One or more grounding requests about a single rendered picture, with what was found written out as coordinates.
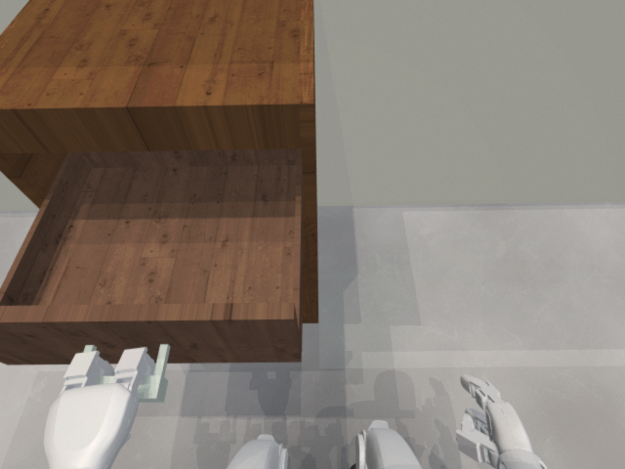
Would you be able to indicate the right robot hand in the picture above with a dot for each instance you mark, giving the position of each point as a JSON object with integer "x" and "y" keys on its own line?
{"x": 497, "y": 431}

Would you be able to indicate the right robot forearm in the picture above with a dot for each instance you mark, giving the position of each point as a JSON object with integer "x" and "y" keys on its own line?
{"x": 519, "y": 459}

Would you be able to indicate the cabinet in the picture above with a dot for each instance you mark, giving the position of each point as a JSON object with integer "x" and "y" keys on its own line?
{"x": 151, "y": 75}

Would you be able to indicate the drawer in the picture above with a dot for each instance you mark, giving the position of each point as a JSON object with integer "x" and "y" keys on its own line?
{"x": 198, "y": 249}

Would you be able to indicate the left robot hand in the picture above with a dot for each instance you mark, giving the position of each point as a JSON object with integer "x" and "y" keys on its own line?
{"x": 87, "y": 426}

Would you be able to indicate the handle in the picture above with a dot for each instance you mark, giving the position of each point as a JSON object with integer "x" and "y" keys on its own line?
{"x": 153, "y": 388}

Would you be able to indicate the robot right thigh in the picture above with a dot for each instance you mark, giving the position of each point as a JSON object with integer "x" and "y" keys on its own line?
{"x": 383, "y": 448}

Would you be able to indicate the right robot shin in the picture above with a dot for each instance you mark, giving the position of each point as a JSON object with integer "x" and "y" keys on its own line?
{"x": 378, "y": 424}

